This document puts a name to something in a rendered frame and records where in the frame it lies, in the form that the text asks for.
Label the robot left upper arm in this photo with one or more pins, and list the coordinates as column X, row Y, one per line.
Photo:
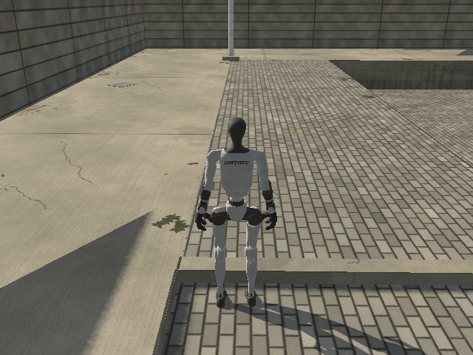
column 210, row 168

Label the left robot hand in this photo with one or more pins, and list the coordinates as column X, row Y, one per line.
column 200, row 221

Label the robot right upper arm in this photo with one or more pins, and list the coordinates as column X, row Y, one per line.
column 259, row 157

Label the robot right forearm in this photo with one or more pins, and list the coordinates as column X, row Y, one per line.
column 269, row 201

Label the robot right shin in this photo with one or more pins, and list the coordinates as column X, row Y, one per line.
column 251, row 270

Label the robot left forearm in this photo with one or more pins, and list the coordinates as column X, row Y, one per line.
column 203, row 201

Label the left robot foot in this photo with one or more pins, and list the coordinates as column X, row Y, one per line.
column 221, row 300

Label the right robot hand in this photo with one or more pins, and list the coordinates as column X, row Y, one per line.
column 272, row 218

